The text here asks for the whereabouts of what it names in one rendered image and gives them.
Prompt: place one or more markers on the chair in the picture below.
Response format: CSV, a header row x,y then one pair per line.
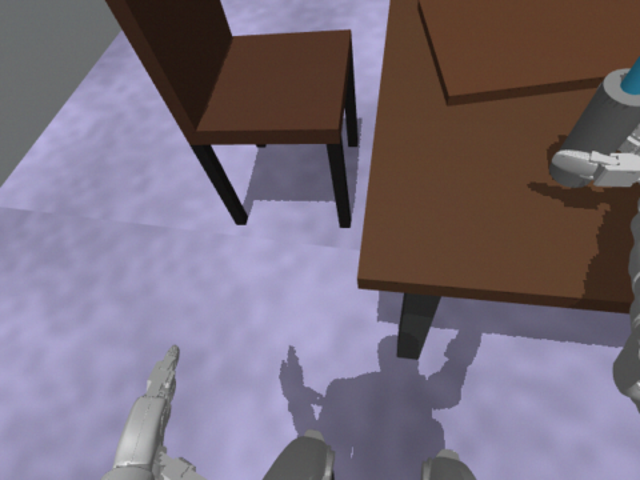
x,y
287,88

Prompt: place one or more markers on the left robot hand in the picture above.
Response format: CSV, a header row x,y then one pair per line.
x,y
141,441

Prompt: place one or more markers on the table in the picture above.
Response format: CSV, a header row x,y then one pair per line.
x,y
461,202

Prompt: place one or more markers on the right robot hand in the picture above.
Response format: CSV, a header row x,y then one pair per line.
x,y
615,170

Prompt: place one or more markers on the right robot arm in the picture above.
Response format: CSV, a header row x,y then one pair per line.
x,y
626,368

